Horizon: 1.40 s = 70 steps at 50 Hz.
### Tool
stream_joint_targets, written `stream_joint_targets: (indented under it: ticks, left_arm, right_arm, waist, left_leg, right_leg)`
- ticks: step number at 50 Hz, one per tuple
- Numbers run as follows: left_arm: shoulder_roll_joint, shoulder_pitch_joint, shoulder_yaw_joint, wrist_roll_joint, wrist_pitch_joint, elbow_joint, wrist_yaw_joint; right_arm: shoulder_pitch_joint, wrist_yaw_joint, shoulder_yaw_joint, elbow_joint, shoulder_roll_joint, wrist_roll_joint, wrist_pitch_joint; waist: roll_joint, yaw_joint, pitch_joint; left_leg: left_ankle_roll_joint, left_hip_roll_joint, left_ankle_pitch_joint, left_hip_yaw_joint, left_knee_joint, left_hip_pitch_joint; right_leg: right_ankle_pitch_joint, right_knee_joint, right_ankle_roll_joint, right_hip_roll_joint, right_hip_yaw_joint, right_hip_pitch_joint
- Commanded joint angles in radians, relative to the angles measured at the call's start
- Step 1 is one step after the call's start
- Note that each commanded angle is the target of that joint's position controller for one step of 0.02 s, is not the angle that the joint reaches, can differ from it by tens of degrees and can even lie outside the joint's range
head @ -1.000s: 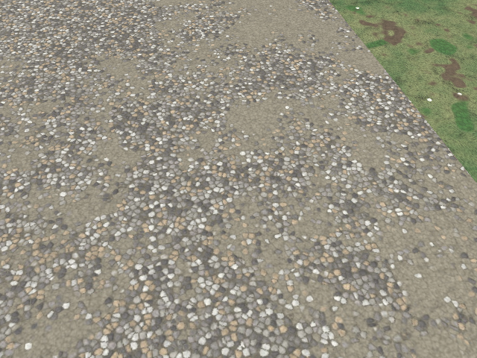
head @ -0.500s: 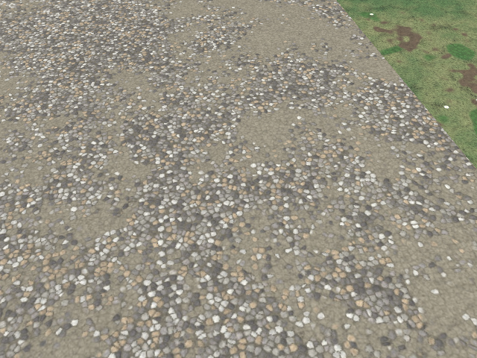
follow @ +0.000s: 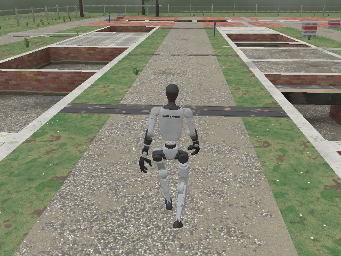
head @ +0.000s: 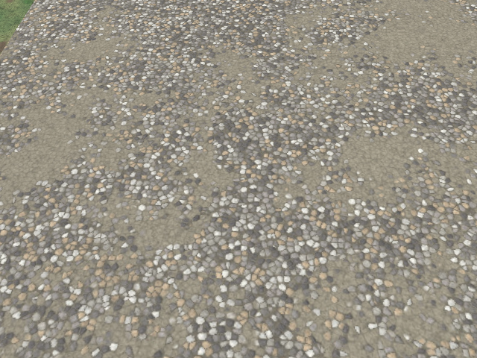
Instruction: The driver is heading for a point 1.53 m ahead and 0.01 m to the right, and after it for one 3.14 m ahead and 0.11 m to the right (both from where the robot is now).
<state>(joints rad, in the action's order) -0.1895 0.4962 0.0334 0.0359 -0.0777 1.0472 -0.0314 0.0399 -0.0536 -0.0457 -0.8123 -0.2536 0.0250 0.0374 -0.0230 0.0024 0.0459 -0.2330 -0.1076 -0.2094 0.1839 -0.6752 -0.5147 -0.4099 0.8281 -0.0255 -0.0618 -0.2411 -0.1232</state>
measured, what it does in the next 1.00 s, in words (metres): walks ahead: right foot, then left foot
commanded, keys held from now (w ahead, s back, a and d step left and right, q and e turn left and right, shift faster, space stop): q+shift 0.10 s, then shift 0.22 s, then e+shift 0.56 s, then shift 0.12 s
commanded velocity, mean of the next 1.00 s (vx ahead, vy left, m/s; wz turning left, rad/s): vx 0.18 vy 0.00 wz -0.13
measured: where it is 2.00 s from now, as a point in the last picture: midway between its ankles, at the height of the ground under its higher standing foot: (280, 200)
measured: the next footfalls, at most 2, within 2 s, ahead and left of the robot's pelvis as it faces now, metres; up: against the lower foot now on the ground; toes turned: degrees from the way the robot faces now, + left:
right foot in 0.38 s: +0.47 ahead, -0.02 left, +0.00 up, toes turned +15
left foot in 0.86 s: +0.39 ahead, +0.13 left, +0.00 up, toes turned -14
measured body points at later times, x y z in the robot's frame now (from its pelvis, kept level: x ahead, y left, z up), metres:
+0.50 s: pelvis +0.29 +0.00 +0.03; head +0.33 +0.00 +0.47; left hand +0.31 +0.27 -0.10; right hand +0.45 -0.25 -0.10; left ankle +0.17 +0.05 -0.60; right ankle +0.43 -0.03 -0.70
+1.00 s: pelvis +0.33 +0.04 +0.05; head +0.36 +0.06 +0.50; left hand +0.51 +0.31 -0.07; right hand +0.37 -0.27 -0.04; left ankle +0.35 +0.14 -0.70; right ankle +0.32 -0.07 -0.62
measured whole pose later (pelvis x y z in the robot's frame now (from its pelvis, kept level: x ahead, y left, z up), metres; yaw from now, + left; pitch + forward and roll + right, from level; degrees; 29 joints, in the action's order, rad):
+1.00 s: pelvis +0.33 +0.04 +0.05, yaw -12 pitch +2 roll -1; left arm -0.35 0.18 0.11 0.03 0.05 0.76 0.03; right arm 0.23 0.06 -0.03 -0.75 -0.31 0.03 -0.01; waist 0.05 0.01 0.02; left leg -0.03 -0.03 -0.20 -0.03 -0.38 -0.21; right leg -0.38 1.04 -0.05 0.15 0.12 0.54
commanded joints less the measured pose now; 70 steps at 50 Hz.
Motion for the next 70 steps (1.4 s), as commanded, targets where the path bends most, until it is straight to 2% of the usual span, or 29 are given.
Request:
stream_joint_targets:
  ticks: [1,3,5,9,12,15,18,19,20,21,22,24,32,38,42,43,44,45,46,48,50,54,60,63,64,65,66,68,70]
  left_arm:
    - [-0.150,-0.187,0.026,-0.034,-0.055,-0.254,0.019]
    - [-0.163,-0.231,0.016,-0.026,-0.074,-0.269,0.013]
    - [-0.166,-0.216,0.018,0.011,-0.028,-0.271,0.013]
    - [-0.122,-0.249,0.001,0.013,0.029,-0.323,0.026]
    - [-0.102,-0.323,-0.015,-0.005,0.028,-0.346,0.028]
    - [-0.118,-0.387,-0.020,-0.012,0.024,-0.348,0.026]
    - [-0.182,-0.186,-0.002,-0.003,-0.002,-0.263,0.019]
    - [-0.194,-0.049,0.004,-0.007,-0.020,-0.211,0.018]
    - [-0.251,0.020,0.017,-0.008,-0.032,-0.186,0.020]
    - [-0.246,-0.053,0.009,-0.009,-0.015,-0.210,0.028]
    - [-0.252,-0.147,0.027,-0.042,0.006,-0.248,0.035]
    - [-0.189,-0.278,0.022,-0.041,0.045,-0.293,0.036]
    - [-0.245,-0.222,0.069,-0.018,0.094,-0.284,0.040]
    - [-0.264,-0.222,0.102,-0.022,0.126,-0.298,0.038]
    - [-0.247,-0.332,0.108,-0.026,0.128,-0.339,0.050]
    - [-0.210,-0.326,0.099,-0.038,0.122,-0.351,0.051]
    - [-0.137,-0.266,0.088,-0.059,0.121,-0.360,0.045]
    - [-0.248,-0.272,0.109,-0.011,0.113,-0.334,0.039]
    - [-0.278,-0.267,0.117,-0.002,0.111,-0.324,0.044]
    - [-0.221,-0.204,0.098,0.007,0.124,-0.312,0.057]
    - [-0.205,-0.223,0.079,-0.006,0.137,-0.316,0.070]
    - [-0.206,-0.391,0.054,-0.001,0.133,-0.369,0.100]
    - [-0.176,-0.470,0.023,-0.007,0.080,-0.377,0.101]
    - [-0.171,-0.277,0.020,-0.006,0.048,-0.304,0.071]
    - [-0.223,-0.100,0.038,0.002,0.031,-0.258,0.052]
    - [-0.346,0.033,0.064,0.016,0.023,-0.256,0.034]
    - [-0.357,-0.014,0.073,0.019,0.020,-0.249,0.024]
    - [-0.230,-0.142,0.037,0.011,0.009,-0.275,0.027]
    - [-0.189,-0.186,0.023,0.001,-0.001,-0.285,0.024]
  right_arm:
    - [0.372,0.029,-0.106,-0.049,-0.327,0.010,-0.018]
    - [0.286,0.049,-0.085,-0.049,-0.218,-0.006,-0.010]
    - [0.202,0.060,-0.060,-0.018,-0.160,-0.020,0.002]
    - [0.235,0.054,-0.056,-0.022,-0.191,-0.024,0.026]
    - [0.284,0.055,-0.041,-0.032,-0.134,-0.029,0.017]
    - [0.337,0.069,-0.034,-0.042,-0.124,-0.024,0.009]
    - [0.299,0.090,-0.039,-0.042,-0.151,-0.003,0.017]
    - [0.241,0.090,-0.040,-0.036,-0.163,-0.009,0.020]
    - [0.267,0.088,-0.038,-0.016,-0.139,-0.020,0.022]
    - [0.470,0.086,-0.023,-0.029,-0.049,-0.030,0.009]
    - [0.451,0.083,-0.016,-0.043,-0.094,0.018,-0.005]
    - [0.274,0.074,-0.022,0.003,-0.139,0.036,-0.026]
    - [0.173,0.092,0.005,0.069,-0.094,0.003,-0.090]
    - [0.126,0.104,0.007,0.089,-0.101,-0.018,-0.061]
    - [0.298,0.126,-0.001,0.059,-0.124,-0.022,-0.031]
    - [0.334,0.140,-0.018,0.058,-0.189,-0.017,-0.024]
    - [0.234,0.146,-0.046,0.103,-0.302,-0.014,-0.025]
    - [0.057,0.139,-0.031,0.145,-0.254,0.015,-0.030]
    - [0.051,0.132,-0.009,0.159,-0.164,0.013,-0.030]
    - [0.049,0.115,0.004,0.154,-0.126,0.002,-0.023]
    - [0.124,0.104,0.001,0.146,-0.139,0.008,-0.023]
    - [0.324,0.076,-0.028,0.082,-0.202,0.012,-0.012]
    - [0.347,0.050,-0.051,0.033,-0.227,0.002,0.016]
    - [0.316,0.047,-0.050,0.021,-0.193,-0.019,0.009]
    - [0.265,0.043,-0.031,0.048,-0.135,-0.019,0.017]
    - [0.181,0.036,0.001,0.124,-0.025,-0.034,0.033]
    - [0.111,0.044,-0.015,0.144,-0.099,-0.029,0.034]
    - [0.163,0.024,-0.028,0.101,-0.126,-0.029,0.029]
    - [0.206,0.003,-0.033,0.069,-0.127,-0.004,0.009]
  waist:
    - [-0.063,0.139,-0.313]
    - [0.132,0.041,-0.078]
    - [0.181,-0.040,-0.006]
    - [0.081,-0.060,-0.038]
    - [-0.018,0.004,-0.077]
    - [-0.043,0.065,-0.091]
    - [-0.076,-0.027,-0.107]
    - [-0.058,-0.117,-0.113]
    - [0.116,-0.127,-0.180]
    - [0.245,0.014,-0.314]
    - [0.114,0.021,-0.321]
    - [-0.009,0.024,-0.140]
    - [0.141,0.004,-0.102]
    - [0.184,-0.036,-0.106]
    - [0.239,0.048,-0.088]
    - [0.157,0.054,-0.098]
    - [-0.180,0.000,-0.143]
    - [-0.133,-0.032,-0.027]
    - [-0.039,-0.050,-0.050]
    - [-0.043,-0.085,-0.078]
    - [-0.100,-0.040,-0.070]
    - [-0.177,0.086,-0.026]
    - [-0.158,0.073,0.024]
    - [-0.049,-0.039,0.009]
    - [0.067,-0.132,-0.066]
    - [0.301,-0.197,-0.149]
    - [0.173,-0.184,-0.010]
    - [0.107,-0.087,0.030]
    - [0.133,-0.042,0.018]
  left_leg:
    - [-0.300,0.385,0.234,-0.927,0.293,0.966]
    - [-0.202,0.350,0.465,-0.739,0.364,0.646]
    - [-0.133,0.258,0.719,-0.547,0.371,0.399]
    - [-0.018,0.120,1.056,-0.351,0.331,0.235]
    - [0.115,0.049,0.992,-0.277,0.293,0.270]
    - [0.165,0.076,0.933,-0.304,0.251,0.389]
    - [0.191,0.154,0.963,-0.328,0.100,0.509]
    - [0.196,0.138,0.892,-0.283,-0.058,0.495]
    - [0.218,0.018,0.330,-0.203,-0.420,0.364]
    - [0.257,-0.097,-0.448,-0.214,-0.677,0.123]
    - [0.234,-0.041,-0.343,-0.279,-0.740,0.076]
    - [0.228,0.025,-0.255,-0.275,-0.697,0.003]
    - [0.260,0.032,-0.207,-0.252,-0.267,0.083]
    - [0.238,-0.002,-0.180,-0.281,-0.060,0.119]
    - [0.180,-0.030,-0.143,-0.256,0.310,0.422]
    - [0.152,0.088,-0.182,-0.347,0.475,0.537]
    - [0.056,0.422,-0.390,-0.723,0.569,0.515]
    - [-0.005,0.491,-0.228,-0.725,0.576,0.333]
    - [-0.007,0.440,-0.041,-0.615,0.506,0.266]
    - [0.041,0.317,0.237,-0.425,0.398,0.282]
    - [0.036,0.284,0.433,-0.354,0.349,0.350]
    - [0.034,0.319,-0.365,-0.503,0.504,0.506]
    - [0.043,0.323,-0.314,-0.413,0.529,0.349]
    - [0.062,0.274,-0.263,-0.315,0.367,0.061]
    - [0.094,0.203,-0.247,-0.257,0.145,-0.145]
    - [0.136,0.089,-0.336,-0.148,-0.219,-0.373]
    - [0.120,0.103,-0.256,-0.252,-0.363,-0.515]
    - [0.132,0.150,-0.101,-0.311,-0.440,-0.482]
    - [0.162,0.172,-0.043,-0.276,-0.480,-0.415]
  right_leg:
    - [-0.057,0.907,0.008,0.104,0.307,0.960]
    - [0.052,0.704,0.019,0.009,0.324,0.915]
    - [0.038,0.577,-0.023,-0.038,0.309,0.777]
    - [0.152,0.234,-0.035,-0.007,0.210,0.624]
    - [0.423,-0.048,0.011,0.052,0.156,0.542]
    - [0.553,-0.204,0.039,0.099,0.142,0.514]
    - [0.533,-0.317,0.076,0.107,0.180,0.406]
    - [0.636,-0.436,0.102,0.077,0.201,0.297]
    - [1.220,-0.362,0.196,-0.077,0.363,0.117]
    - [1.617,-0.315,0.404,-0.327,0.732,-0.075]
    - [1.308,-0.417,0.435,-0.306,0.816,0.016]
    - [0.711,-0.508,0.373,-0.205,0.721,0.248]
    - [0.038,-0.627,0.203,-0.014,0.704,0.437]
    - [-0.096,-0.652,0.140,0.010,0.814,0.376]
    - [-0.098,-0.676,0.032,0.093,0.797,0.527]
    - [-0.145,-0.578,-0.036,0.170,0.714,0.608]
    - [-0.177,-0.172,-0.049,0.303,0.489,0.683]
    - [-0.109,0.066,-0.052,0.226,0.372,0.772]
    - [-0.055,0.197,-0.045,0.183,0.368,0.676]
    - [0.014,0.346,-0.022,0.186,0.358,0.644]
    - [-0.004,0.350,-0.030,0.178,0.316,0.688]
    - [0.024,0.110,-0.010,0.146,0.339,0.796]
    - [-0.034,-0.283,0.051,0.121,0.208,0.487]
    - [0.167,-0.491,0.107,0.123,0.176,0.046]
    - [0.046,-0.527,0.131,-0.011,0.344,-0.217]
    - [-0.315,-0.642,0.189,-0.308,0.756,-0.359]
    - [-0.335,-0.663,0.246,-0.365,0.840,-0.204]
    - [-0.159,-0.651,0.175,-0.248,0.609,-0.099]
    - [-0.020,-0.695,0.140,-0.190,0.454,-0.005]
